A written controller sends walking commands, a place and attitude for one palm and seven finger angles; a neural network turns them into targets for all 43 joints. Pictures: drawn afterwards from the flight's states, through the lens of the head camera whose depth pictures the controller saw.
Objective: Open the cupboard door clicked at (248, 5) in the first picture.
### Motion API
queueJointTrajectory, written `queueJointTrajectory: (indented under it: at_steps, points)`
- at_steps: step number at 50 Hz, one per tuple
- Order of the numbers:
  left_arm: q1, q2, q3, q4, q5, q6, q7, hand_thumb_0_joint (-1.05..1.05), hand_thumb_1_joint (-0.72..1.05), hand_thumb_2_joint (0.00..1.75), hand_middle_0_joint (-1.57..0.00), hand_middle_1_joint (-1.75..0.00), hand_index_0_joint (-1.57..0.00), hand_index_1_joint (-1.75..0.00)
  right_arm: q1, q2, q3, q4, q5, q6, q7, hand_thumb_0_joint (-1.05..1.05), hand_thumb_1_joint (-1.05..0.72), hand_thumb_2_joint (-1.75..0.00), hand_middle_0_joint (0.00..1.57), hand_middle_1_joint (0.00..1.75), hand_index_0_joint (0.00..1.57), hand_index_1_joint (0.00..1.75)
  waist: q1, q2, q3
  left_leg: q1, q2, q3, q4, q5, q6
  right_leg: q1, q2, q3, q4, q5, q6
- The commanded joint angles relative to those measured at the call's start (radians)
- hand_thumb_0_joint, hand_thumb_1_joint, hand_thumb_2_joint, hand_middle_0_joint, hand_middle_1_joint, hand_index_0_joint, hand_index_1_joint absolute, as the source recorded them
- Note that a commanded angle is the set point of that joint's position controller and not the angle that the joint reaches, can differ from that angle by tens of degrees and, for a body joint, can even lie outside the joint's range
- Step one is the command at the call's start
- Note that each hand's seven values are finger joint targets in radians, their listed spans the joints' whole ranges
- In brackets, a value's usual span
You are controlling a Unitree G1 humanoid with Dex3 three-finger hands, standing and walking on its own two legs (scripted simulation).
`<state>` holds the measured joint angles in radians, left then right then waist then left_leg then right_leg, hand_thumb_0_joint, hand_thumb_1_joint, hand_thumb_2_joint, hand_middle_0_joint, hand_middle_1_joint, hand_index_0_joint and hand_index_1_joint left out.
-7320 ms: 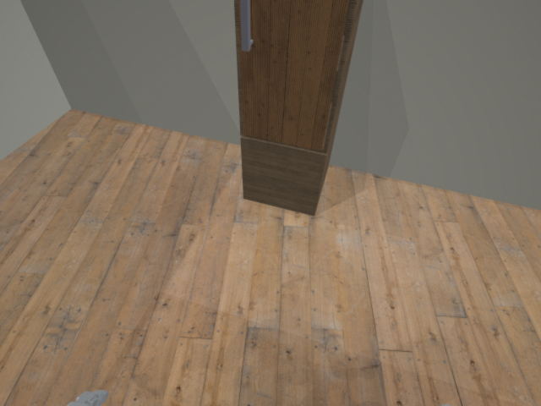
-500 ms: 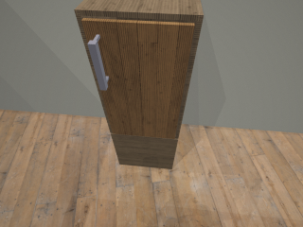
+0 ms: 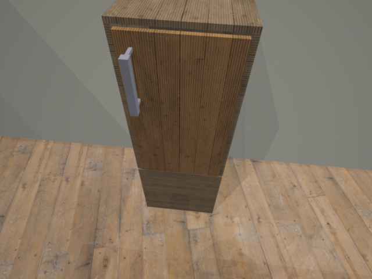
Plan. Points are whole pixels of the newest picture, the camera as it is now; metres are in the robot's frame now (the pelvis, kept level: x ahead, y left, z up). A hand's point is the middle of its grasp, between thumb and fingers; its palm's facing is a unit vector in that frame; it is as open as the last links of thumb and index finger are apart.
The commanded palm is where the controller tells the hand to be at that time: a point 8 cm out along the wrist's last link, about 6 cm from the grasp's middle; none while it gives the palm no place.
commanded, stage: come to a stop and stand still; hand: left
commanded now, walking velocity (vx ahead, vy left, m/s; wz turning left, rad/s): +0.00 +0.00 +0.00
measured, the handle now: (132, 83) +0.56 +0.19 +0.12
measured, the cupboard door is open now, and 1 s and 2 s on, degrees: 0 0 0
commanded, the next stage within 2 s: look again from close up in 0.86 s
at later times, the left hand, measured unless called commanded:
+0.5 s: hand out of the picture -0.03 +0.18 -0.18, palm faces +0.05 -0.98 -0.17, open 7.3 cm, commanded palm none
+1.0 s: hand out of the picture -0.05 +0.20 -0.18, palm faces +0.03 -0.98 -0.21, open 7.3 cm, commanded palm none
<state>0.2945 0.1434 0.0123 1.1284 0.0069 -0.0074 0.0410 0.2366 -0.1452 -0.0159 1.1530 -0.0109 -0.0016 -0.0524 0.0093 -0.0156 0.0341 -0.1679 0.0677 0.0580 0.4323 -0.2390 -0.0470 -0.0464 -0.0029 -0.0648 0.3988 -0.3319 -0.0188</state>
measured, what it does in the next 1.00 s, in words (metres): stands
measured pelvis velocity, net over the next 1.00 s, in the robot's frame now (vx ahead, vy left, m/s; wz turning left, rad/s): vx -0.03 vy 0.02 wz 0.00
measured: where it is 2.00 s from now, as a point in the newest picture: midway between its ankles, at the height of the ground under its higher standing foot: outside the picture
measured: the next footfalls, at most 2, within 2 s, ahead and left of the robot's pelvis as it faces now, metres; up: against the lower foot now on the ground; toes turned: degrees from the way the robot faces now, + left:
none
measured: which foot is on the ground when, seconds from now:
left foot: down 0.00-1.00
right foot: down 0.00-1.00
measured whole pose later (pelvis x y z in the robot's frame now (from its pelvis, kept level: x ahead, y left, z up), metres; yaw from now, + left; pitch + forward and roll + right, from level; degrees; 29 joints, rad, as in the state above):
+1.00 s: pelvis -0.03 +0.02 +0.00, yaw +0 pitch -1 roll -1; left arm 0.30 0.15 0.00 1.13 0.02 -0.03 0.05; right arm 0.24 -0.17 -0.01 1.13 -0.01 -0.01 -0.03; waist 0.01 0.01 0.05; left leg -0.22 0.05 0.06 0.45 -0.20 -0.01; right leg -0.09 -0.02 -0.06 0.39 -0.28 0.01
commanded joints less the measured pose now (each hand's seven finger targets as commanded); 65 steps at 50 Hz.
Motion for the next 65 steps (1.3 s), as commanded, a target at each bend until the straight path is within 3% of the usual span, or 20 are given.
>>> queueJointTrajectory:
  at_steps: [1,8,22,47,48,49,50,52,54,55,59,62,65]
  points:
    - [0.084,0.092,0.014,-0.017,0.002,-0.004,0.004,0.0,0.9,0.9,-0.2,-0.3,-0.2,-0.3,0.07,-0.087,-0.005,-0.018,0.001,-0.01,0.004,0.0,-0.9,-0.9,0.2,0.3,0.2,0.3,-0.005,0.011,0.028,0.059,0.058,-0.034,-0.037,0.316,0.044,-0.081,-0.113,0.055,-0.069,0.39,0.001]
    - [0.078,0.1,0.012,-0.02,0.001,-0.005,0.004,0.0,0.9,0.9,-0.2,-0.3,-0.2,-0.3,0.084,-0.091,-0.005,-0.012,0.001,-0.014,0.007,0.0,-0.9,-0.9,0.2,0.3,0.2,0.3,-0.004,0.012,0.018,0.06,0.055,-0.044,-0.054,0.312,0.049,-0.07,-0.116,0.054,-0.077,0.345,0.002]
    - [0.085,0.088,0.008,-0.01,0.003,-0.004,0.004,0.0,0.9,0.9,-0.2,-0.3,-0.2,-0.3,0.099,-0.085,-0.007,-0.008,0.003,-0.018,0.011,0.0,-0.9,-0.9,0.2,0.3,0.2,0.3,-0.006,0.017,0.063,0.039,0.049,-0.058,-0.09,0.224,0.057,-0.107,-0.112,0.057,-0.101,0.212,0.01]
    - [0.072,0.124,0.014,-0.008,0.007,-0.013,0.0,0.0,0.9,0.9,-0.2,-0.3,-0.2,-0.3,0.061,-0.129,-0.018,-0.032,0.003,-0.022,0.014,0.0,-0.9,-0.9,0.2,0.3,0.2,0.3,-0.005,0.013,0.053,0.038,0.051,-0.066,-0.104,0.174,0.061,-0.13,-0.117,0.07,-0.11,0.181,0.007]
    - [0.134,0.105,-0.006,-0.002,0.027,-0.045,0.036,0.0,0.9,0.9,-0.2,-0.3,-0.2,-0.3,-0.018,-0.121,-0.004,-0.106,0.004,-0.038,0.032,0.0,-0.9,-0.9,0.2,0.3,0.2,0.3,0.021,-0.011,0.064,-0.047,0.049,-0.027,0.15,0.292,0.037,-0.169,-0.169,0.151,-0.085,0.621,0.02]
    - [0.095,0.146,0.004,-0.024,0.019,-0.057,0.033,0.0,0.9,0.9,-0.2,-0.3,-0.2,-0.3,-0.002,-0.085,0.001,-0.15,0.006,-0.03,0.039,0.0,-0.9,-0.9,0.2,0.3,0.2,0.3,-0.031,-0.005,0.023,-0.048,0.03,-0.021,0.106,0.205,0.039,-0.127,-0.195,0.101,-0.013,0.799,0.003]
    - [0.095,0.144,0.006,-0.049,0.017,-0.056,0.026,0.0,0.9,0.9,-0.2,-0.3,-0.2,-0.3,0.064,-0.065,-0.002,-0.134,-0.003,-0.032,0.033,0.0,-0.9,-0.9,0.2,0.3,0.2,0.3,-0.029,0.003,-0.064,-0.022,0.013,-0.022,0.082,0.167,0.058,-0.065,-0.179,0.092,0.048,0.791,-0.007]
    - [0.08,0.123,0.001,-0.063,0.008,-0.047,0.021,0.0,0.9,0.9,-0.2,-0.3,-0.2,-0.3,0.091,-0.104,-0.008,-0.129,-0.002,-0.032,0.03,0.0,-0.9,-0.9,0.2,0.3,0.2,0.3,-0.03,-0.044,-0.142,-0.005,0.036,-0.047,0.075,0.25,0.067,-0.06,-0.134,0.066,0.066,0.546,-0.011]
    - [0.071,0.118,0.003,-0.083,0.012,-0.032,0.016,0.0,0.9,0.9,-0.2,-0.3,-0.2,-0.3,0.084,-0.119,-0.01,-0.139,-0.004,-0.031,0.028,0.0,-0.9,-0.9,0.2,0.3,0.2,0.3,-0.02,0.033,-0.102,-0.012,0.05,-0.056,0.071,0.313,0.073,-0.105,-0.11,0.056,0.072,0.356,-0.012]
    - [0.07,0.119,0.005,-0.088,0.011,-0.025,0.013,0.0,0.9,0.9,-0.2,-0.3,-0.2,-0.3,0.071,-0.12,-0.01,-0.145,-0.005,-0.029,0.027,0.0,-0.9,-0.9,0.2,0.3,0.2,0.3,-0.015,0.046,-0.063,-0.035,0.051,-0.063,0.064,0.286,0.075,-0.136,-0.1,0.057,0.066,0.27,-0.011]
    - [0.063,0.12,0.004,-0.105,0.016,-0.007,0.005,0.0,0.9,0.9,-0.2,-0.3,-0.2,-0.3,0.058,-0.122,-0.012,-0.166,-0.006,-0.018,0.029,0.0,-0.9,-0.9,0.2,0.3,0.2,0.3,-0.011,0.03,0.062,-0.132,0.043,-0.084,-0.001,0.058,0.082,-0.21,-0.085,0.063,0.034,0.055,-0.012]
    - [0.063,0.126,0.006,-0.123,0.015,-0.002,0.0,0.0,0.9,0.9,-0.2,-0.3,-0.2,-0.3,0.056,-0.126,-0.016,-0.178,-0.009,-0.014,0.033,0.0,-0.9,-0.9,0.2,0.3,0.2,0.3,-0.012,0.013,0.086,-0.157,0.031,-0.094,-0.032,-0.079,0.078,-0.249,-0.082,0.075,0.022,-0.025,-0.012]
    - [0.071,0.129,0.007,-0.137,0.017,0.003,-0.002,0.0,0.9,0.9,-0.2,-0.3,-0.2,-0.3,0.055,-0.133,-0.019,-0.183,-0.01,-0.012,0.036,0.0,-0.9,-0.9,0.2,0.3,0.2,0.3,-0.006,0.043,0.093,-0.186,0.038,-0.114,-0.076,-0.17,0.081,-0.25,-0.076,0.066,0.027,-0.042,-0.007]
